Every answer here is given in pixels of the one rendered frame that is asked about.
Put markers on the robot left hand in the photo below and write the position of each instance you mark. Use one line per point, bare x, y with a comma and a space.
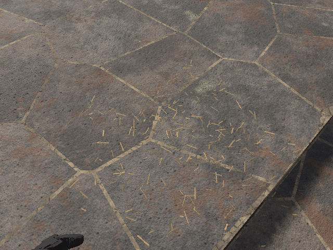
61, 242

